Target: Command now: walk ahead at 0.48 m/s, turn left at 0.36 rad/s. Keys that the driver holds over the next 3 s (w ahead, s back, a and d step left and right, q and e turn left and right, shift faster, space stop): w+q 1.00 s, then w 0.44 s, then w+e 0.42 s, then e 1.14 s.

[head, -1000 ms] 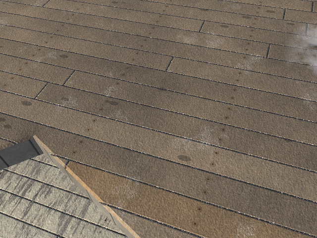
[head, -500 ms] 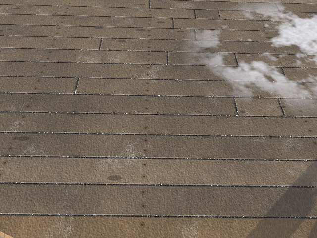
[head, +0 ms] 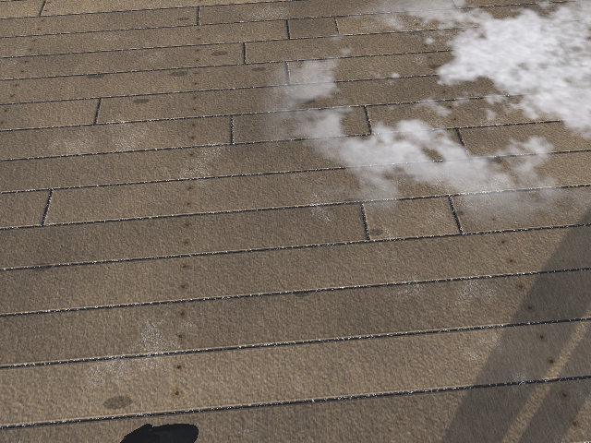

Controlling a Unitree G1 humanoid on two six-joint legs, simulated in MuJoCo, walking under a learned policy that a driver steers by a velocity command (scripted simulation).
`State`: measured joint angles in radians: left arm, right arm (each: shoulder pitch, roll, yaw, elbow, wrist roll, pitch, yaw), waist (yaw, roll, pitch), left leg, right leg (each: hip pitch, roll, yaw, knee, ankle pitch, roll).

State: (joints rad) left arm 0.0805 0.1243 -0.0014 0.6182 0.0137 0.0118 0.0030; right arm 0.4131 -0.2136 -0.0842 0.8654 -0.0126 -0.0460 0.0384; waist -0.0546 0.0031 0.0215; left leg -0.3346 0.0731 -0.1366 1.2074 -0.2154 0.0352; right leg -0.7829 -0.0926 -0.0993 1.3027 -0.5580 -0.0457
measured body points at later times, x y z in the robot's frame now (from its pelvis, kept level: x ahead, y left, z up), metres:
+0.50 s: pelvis +0.25 -0.03 +0.10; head +0.28 -0.04 +0.55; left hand +0.13 +0.18 -0.03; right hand +0.49 -0.19 -0.01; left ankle +0.35 +0.03 -0.60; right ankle +0.08 -0.10 -0.62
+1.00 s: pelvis +0.54 +0.02 +0.09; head +0.57 +0.04 +0.54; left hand +0.64 +0.33 +0.03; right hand +0.67 -0.23 -0.03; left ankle +0.34 +0.02 -0.62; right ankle +0.72 +0.00 -0.63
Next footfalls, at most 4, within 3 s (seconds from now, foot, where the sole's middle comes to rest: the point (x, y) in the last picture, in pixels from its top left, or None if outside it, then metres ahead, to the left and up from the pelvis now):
0.54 left None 0.37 0.03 -0.66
1.00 right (290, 307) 0.75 0.02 -0.66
1.46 left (164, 317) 0.75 0.31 -0.66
1.98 right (172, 202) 1.10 0.33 -0.66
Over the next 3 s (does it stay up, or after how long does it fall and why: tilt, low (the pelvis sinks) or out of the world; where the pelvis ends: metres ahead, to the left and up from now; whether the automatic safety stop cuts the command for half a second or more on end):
stays up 1.00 0.37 0.11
